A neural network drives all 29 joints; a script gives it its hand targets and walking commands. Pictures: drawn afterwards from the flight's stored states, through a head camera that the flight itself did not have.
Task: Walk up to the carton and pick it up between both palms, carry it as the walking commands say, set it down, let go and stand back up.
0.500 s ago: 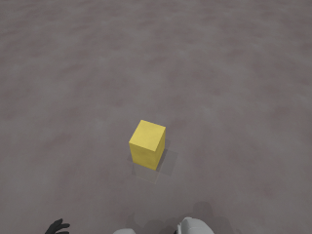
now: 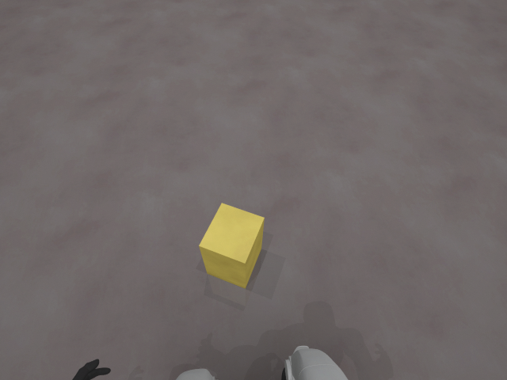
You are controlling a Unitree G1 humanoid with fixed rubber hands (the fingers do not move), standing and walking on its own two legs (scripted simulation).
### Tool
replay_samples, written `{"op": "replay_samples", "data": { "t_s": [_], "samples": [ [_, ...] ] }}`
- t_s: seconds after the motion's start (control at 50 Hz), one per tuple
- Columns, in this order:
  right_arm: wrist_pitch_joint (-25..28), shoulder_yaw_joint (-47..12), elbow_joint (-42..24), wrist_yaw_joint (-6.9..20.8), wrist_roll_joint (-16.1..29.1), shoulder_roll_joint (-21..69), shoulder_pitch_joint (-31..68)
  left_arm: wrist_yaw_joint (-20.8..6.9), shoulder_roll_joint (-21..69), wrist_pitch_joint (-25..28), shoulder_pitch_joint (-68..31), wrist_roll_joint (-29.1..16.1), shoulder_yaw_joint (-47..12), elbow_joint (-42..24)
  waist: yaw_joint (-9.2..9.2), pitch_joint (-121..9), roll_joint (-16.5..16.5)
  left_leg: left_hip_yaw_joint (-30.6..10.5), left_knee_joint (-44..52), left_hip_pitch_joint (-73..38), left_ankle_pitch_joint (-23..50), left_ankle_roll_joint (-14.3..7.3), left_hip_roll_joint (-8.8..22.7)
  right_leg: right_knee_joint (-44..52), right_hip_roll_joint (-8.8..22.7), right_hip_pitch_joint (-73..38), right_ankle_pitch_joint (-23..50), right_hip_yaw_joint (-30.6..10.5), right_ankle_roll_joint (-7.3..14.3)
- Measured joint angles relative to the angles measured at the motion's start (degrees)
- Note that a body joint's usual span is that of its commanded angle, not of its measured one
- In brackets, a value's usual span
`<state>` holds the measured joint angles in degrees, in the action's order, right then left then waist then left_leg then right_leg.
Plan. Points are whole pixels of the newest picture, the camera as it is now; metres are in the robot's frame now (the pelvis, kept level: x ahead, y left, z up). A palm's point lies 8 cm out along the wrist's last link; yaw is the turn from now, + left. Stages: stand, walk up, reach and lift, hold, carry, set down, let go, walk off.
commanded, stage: walk up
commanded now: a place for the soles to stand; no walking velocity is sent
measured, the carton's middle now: (233, 247) +0.58 +0.04 -0.61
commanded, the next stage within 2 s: none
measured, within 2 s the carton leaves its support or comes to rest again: neither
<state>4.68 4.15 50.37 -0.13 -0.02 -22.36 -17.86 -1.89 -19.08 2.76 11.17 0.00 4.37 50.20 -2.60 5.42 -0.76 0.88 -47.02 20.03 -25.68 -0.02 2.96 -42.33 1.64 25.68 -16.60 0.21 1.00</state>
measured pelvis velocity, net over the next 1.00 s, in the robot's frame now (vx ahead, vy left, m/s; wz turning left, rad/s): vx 0.03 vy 0.04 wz -0.05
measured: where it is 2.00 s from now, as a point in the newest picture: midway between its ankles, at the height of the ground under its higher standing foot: outside the picture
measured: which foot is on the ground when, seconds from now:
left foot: down 0.00-0.00, up 0.02-0.20, down 0.22-0.84, up 0.86-1.00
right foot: down 0.00-1.00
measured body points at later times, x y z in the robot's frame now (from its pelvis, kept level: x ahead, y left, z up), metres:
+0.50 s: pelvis +0.03 +0.00 +0.00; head +0.08 +0.02 +0.45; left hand +0.13 +0.30 -0.13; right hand +0.17 -0.31 -0.10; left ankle +0.05 +0.12 -0.71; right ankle +0.05 -0.13 -0.71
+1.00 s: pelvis +0.03 +0.04 +0.00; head +0.06 +0.03 +0.45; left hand +0.08 +0.35 -0.11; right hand +0.17 -0.29 -0.10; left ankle +0.05 +0.16 -0.67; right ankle +0.05 -0.13 -0.71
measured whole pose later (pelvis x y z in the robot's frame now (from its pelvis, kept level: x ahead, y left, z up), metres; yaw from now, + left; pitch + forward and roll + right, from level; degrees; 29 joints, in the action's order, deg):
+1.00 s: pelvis +0.03 +0.04 +0.00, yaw -3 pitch -3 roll -1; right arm -2.5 6.4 47.3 5.4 -1.4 -24.7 -4.9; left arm 2.8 -19.3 3.8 18.1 0.0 4.3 50.2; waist 1.8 6.5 2.3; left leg 1.0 -58.9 24.9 -29.6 -0.4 1.8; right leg -42.8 2.5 18.9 -21.7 -4.3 -0.3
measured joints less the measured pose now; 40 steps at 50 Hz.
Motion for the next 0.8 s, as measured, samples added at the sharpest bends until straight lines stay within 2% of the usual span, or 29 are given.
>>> {"op": "replay_samples", "data": {
  "t_s": [0.02, 0.08, 0.16, 0.22, 0.24, 0.3, 0.34, 0.36, 0.44, 0.52, 0.8],
  "samples": [
    [-0.30, -0.46, 0.03, -0.13, -0.01, 0.03, 0.43, 0.06, 0.01, 0.29, -0.01, 0.00, 0.00, 0.04, 0.43, 0.66, 0.09, 0.03, -3.39, 0.65, -1.14, -0.21, 0.29, -0.91, -0.44, -0.46, -0.55, 0.01, -0.68],
    [-1.23, -1.08, -0.24, -0.48, 0.00, -0.01, 1.19, 0.27, 0.01, 0.39, -0.01, 0.00, 0.01, 0.03, 1.82, 0.95, 0.15, 0.02, -9.93, 2.52, -5.89, -0.87, -0.35, -1.15, -0.73, -2.58, -2.75, 0.04, -0.83],
    [-1.27, -1.08, -0.49, -0.57, 0.01, -0.04, 3.95, 1.07, 0.03, 0.38, -0.03, 0.01, -0.01, 0.03, 3.12, 0.95, 0.21, -0.05, -6.58, 3.06, -5.30, -1.05, -0.49, -1.11, -0.80, -3.96, -3.81, -0.02, -0.83],
    [-1.27, -1.08, -0.47, -0.61, 0.01, -0.01, 6.38, 1.15, 0.02, 0.33, -0.07, 0.01, -0.02, 0.05, 2.75, 1.10, 0.30, -0.02, 2.22, 2.11, 4.38, -1.28, -0.51, -1.94, -0.88, -3.59, -4.50, 0.63, -1.08],
    [-1.28, -1.25, -0.25, -0.61, 0.00, 0.08, 6.98, 1.16, 0.02, 0.01, -0.09, 0.01, -0.05, 0.07, 2.82, 1.24, -0.03, 0.13, 2.00, 2.08, 4.72, -0.87, -0.65, -2.41, -0.77, -3.53, -4.67, 0.32, -1.11],
    [-1.28, -1.94, 0.29, -0.61, 0.00, 0.09, 8.03, 1.27, 0.01, -0.59, -0.08, 0.00, -0.11, 0.03, 3.26, 1.10, -0.09, 0.13, 1.81, 2.09, 3.48, -0.53, -0.51, -2.91, -1.24, -3.64, -10.08, -0.26, -1.12],
    [-1.28, -2.01, 0.70, -0.61, 0.01, 0.09, 8.71, 1.28, 0.00, -0.59, -0.06, 0.00, -0.12, 0.02, 3.70, 1.08, -0.12, 0.18, 1.66, 2.10, 3.11, -0.16, -0.50, -0.70, -1.07, -4.76, -3.14, -0.04, -1.14],
    [-1.36, -2.10, 1.05, -0.61, 0.00, 0.09, 9.25, 1.29, 0.01, -0.59, -0.08, 0.00, -0.12, 0.03, 3.87, 1.10, -0.06, 0.16, 1.54, 2.09, 3.01, 0.04, -0.45, -0.49, -1.07, -4.93, -2.10, 0.00, -1.30],
    [-1.99, -2.14, 1.60, -0.52, 0.01, 0.08, 11.74, 1.29, 0.01, -0.59, -0.09, 0.01, -0.12, 0.04, 3.64, 1.11, 0.38, 0.16, 1.62, 2.08, 3.17, 0.12, -0.11, -0.50, -1.37, -5.07, -4.85, 0.03, -1.52],
    [-2.00, -2.21, 2.34, -0.24, 0.01, 0.09, 12.97, 1.29, 0.01, -0.59, -0.25, 0.00, -0.11, 0.03, 3.04, 1.09, 0.42, 0.16, 1.62, 2.08, 3.34, 0.10, -0.25, -0.50, -1.24, -5.09, -4.64, 0.03, -1.52],
    [-2.32, -2.64, 7.59, 0.36, 0.01, 0.08, 13.06, 1.29, 0.01, -0.59, -0.26, 0.00, -0.11, 0.03, 3.21, 1.08, 0.41, 0.16, 1.64, 2.07, 4.27, 0.03, -0.26, -0.49, -1.25, -5.09, -3.78, -0.01, -1.52]
  ]
}}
